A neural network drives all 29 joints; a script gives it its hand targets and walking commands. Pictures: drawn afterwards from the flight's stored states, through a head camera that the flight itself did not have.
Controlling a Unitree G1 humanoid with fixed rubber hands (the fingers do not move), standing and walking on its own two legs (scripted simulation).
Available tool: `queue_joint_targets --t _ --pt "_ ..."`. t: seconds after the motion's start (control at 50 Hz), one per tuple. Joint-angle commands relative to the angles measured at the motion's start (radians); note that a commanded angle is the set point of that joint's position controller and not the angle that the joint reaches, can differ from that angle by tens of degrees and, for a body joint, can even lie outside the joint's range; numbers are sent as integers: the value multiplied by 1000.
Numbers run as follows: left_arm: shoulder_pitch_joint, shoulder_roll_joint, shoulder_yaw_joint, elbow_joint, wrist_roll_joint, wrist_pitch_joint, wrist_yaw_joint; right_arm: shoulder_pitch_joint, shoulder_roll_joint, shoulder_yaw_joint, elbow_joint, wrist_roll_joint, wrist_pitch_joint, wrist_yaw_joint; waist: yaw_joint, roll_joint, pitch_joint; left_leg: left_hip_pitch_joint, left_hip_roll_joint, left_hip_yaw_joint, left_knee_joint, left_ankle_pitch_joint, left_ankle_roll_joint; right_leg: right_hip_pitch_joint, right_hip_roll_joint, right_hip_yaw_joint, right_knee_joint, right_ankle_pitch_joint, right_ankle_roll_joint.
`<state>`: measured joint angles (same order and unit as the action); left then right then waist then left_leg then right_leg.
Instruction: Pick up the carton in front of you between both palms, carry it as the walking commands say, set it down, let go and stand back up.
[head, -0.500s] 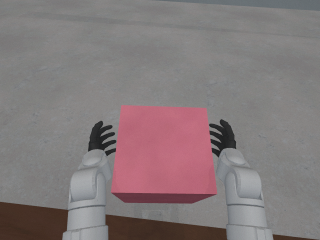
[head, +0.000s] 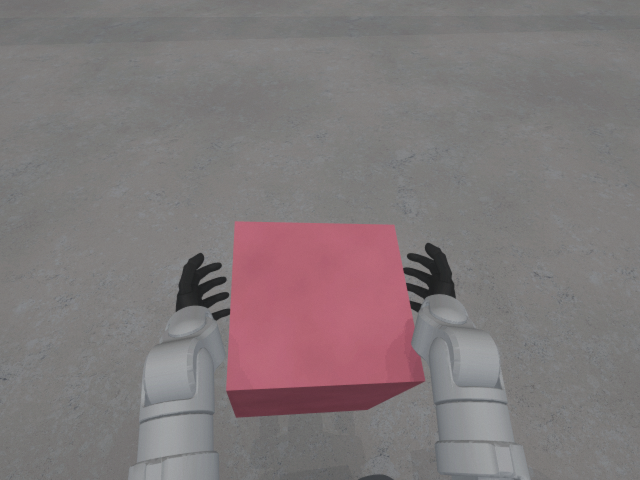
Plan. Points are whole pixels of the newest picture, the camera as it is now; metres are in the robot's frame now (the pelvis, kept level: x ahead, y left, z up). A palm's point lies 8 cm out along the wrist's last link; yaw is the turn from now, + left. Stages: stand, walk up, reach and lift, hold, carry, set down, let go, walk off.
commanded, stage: carry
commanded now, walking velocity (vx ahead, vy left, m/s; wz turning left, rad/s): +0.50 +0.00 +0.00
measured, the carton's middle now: (309, 327) +0.34 -0.02 -0.02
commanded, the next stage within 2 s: none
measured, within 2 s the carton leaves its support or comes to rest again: neither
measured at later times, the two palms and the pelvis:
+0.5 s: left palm (211, 198) +0.68 +0.14 -0.05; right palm (348, 175) +0.72 -0.16 -0.05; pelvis +0.38 -0.04 -0.10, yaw +1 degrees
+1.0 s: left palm (216, 90) +1.03 +0.13 +0.02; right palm (331, 78) +1.02 -0.17 +0.03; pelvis +0.73 -0.01 -0.07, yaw -1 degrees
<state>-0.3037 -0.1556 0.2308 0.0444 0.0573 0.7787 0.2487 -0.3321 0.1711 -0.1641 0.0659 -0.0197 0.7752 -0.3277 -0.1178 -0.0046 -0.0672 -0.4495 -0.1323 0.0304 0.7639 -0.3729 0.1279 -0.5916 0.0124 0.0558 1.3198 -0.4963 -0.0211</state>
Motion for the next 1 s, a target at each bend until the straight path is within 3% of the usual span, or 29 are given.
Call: queue_joint_targets --t 0.0,0.02,0.04,0.06,0.1,0.14,0.2,0.22,0.24,0.26,0.28,0.3,0.32,0.36,0.38,0.42,0.48,0.58,0.62,0.64,0.66,0.68,0.7,0.72,0.76,0.78,0.8,0.86,0.98 --pt "-487 -674 -449 -58 -92 -11 -22 -602 786 616 -103 257 13 158 19 78 -306 389 394 -598 -187 668 230 -206 -43 33 -264 66 26" --pt "-512 -709 -467 -71 -103 -19 -30 -613 812 624 -97 270 10 171 39 94 -353 401 384 -547 -151 670 199 -178 -45 3 -174 205 11" --pt "-535 -735 -472 -85 -107 -30 -36 -613 824 631 -101 280 4 176 -5 50 -337 464 296 -471 -35 512 158 -297 -73 44 -322 420 -16" --pt "-547 -751 -476 -86 -110 -39 -38 -599 836 628 -92 279 2 179 -27 47 -333 487 252 -425 -28 507 133 -317 -40 -7 -393 501 -27" --pt "-561 -751 -486 -107 -109 -55 -39 -557 832 620 -83 267 -11 179 -36 30 -307 339 173 -309 -50 339 105 -94 -1 -72 -664 721 -31" --pt "-565 -736 -502 -135 -113 -60 -37 -538 817 612 -88 255 -24 176 -32 101 -277 209 134 -223 -21 237 79 121 29 -118 -805 843 -42" --pt "-531 -680 -526 -160 -120 -42 -29 -479 774 592 -77 227 -12 160 13 116 -257 283 143 -175 144 279 42 241 3 -147 -974 934 -54" --pt "-502 -659 -528 -160 -114 -31 -28 -459 756 586 -73 213 -3 153 65 91 -279 281 146 -153 270 409 31 350 0 -165 -1031 909 -63" --pt "-490 -626 -519 -163 -103 -19 -29 -438 737 573 -64 193 6 147 129 36 -330 204 141 -98 462 395 10 531 -39 -150 -1013 827 -61" --pt "-477 -599 -518 -134 -97 -7 -26 -440 711 556 -55 183 18 140 143 -121 -372 -54 85 -45 705 -104 -38 780 -174 -8 -811 1051 -105" --pt "-436 -584 -515 -97 -111 6 -16 -431 690 546 -56 188 38 135 154 -234 -483 -343 66 -70 894 -312 -89 1084 -368 274 -597 1376 -231" --pt "-402 -573 -520 -96 -128 14 -2 -368 667 526 -44 187 49 128 226 -237 -574 -524 72 -77 1007 -316 -120 1178 -470 516 -685 997 -375" --pt "-388 -616 -544 -102 -141 19 -1 -388 663 510 -67 174 50 122 278 -86 -556 -614 119 -120 903 -199 -94 1136 -400 559 -779 663 -379" --pt "-532 -725 -622 -167 -209 14 -31 -450 714 474 -71 148 40 125 233 12 -470 -536 153 -102 755 -93 -82 901 -355 494 -778 785 -331" --pt "-595 -793 -656 -187 -254 13 -56 -468 744 469 -75 133 33 132 217 55 -416 -482 168 -97 659 -73 -92 760 -328 446 -826 709 -310" --pt "-703 -871 -707 -196 -322 -1 -96 -509 787 466 -77 115 10 142 189 -7 -382 -412 182 -74 516 -79 -104 636 -295 368 -867 621 -279" --pt "-717 -895 -726 -182 -352 -14 -122 -523 837 485 -97 113 -16 148 189 -123 -376 -344 172 -24 279 87 -99 616 -234 211 -875 828 -239" --pt "-634 -871 -723 -171 -322 -9 -126 -507 819 522 -128 119 -17 156 190 -122 -343 -78 103 113 -212 389 -93 648 -152 -4 -894 1036 -121" --pt "-590 -839 -704 -181 -294 4 -117 -500 799 546 -149 142 0 164 144 -123 -384 128 73 166 -354 492 -77 673 -142 -71 -770 1180 -71" --pt "-571 -812 -692 -186 -275 14 -111 -481 783 553 -151 150 12 166 118 -114 -435 311 79 174 -407 539 -66 622 -130 -117 -656 1141 -45" --pt "-558 -780 -685 -198 -252 27 -100 -430 752 544 -143 142 28 164 87 -69 -472 506 196 43 -369 605 -40 476 -124 -127 -501 899 -14" --pt "-529 -764 -668 -182 -230 48 -92 -436 729 544 -141 132 38 159 103 142 -575 786 491 -309 -229 1050 61 230 -64 -120 -288 307 29" --pt "-458 -744 -655 -173 -211 65 -86 -404 709 543 -120 133 53 151 89 302 -644 965 575 -576 -318 866 210 -36 64 -70 -31 -47 47" --pt "-462 -737 -647 -202 -211 73 -80 -370 717 546 -133 146 68 155 88 227 -610 949 540 -527 -351 709 185 -126 9 -25 0 -36 24" --pt "-500 -772 -634 -243 -195 88 -77 -424 781 588 -203 182 89 177 89 56 -460 786 481 -373 -408 734 99 -141 -55 -35 -165 60 20" --pt "-497 -788 -637 -258 -191 96 -81 -443 812 608 -237 198 99 191 95 43 -427 708 459 -324 -441 701 70 -95 -71 -36 -262 102 23" --pt "-480 -812 -649 -269 -193 107 -88 -454 832 622 -268 217 110 203 98 46 -409 660 443 -278 -468 660 48 -49 -73 -49 -340 120 28" --pt "-352 -852 -669 -324 -201 146 -97 -360 832 644 -359 249 160 219 99 116 -398 636 417 -171 -498 664 46 -2 -49 -114 -514 115 41" --pt "-224 -826 -704 -474 -218 253 -111 -106 807 605 -417 212 275 229 93 197 -273 554 343 -2 -519 677 -11 68 -40 -219 -796 386 47"
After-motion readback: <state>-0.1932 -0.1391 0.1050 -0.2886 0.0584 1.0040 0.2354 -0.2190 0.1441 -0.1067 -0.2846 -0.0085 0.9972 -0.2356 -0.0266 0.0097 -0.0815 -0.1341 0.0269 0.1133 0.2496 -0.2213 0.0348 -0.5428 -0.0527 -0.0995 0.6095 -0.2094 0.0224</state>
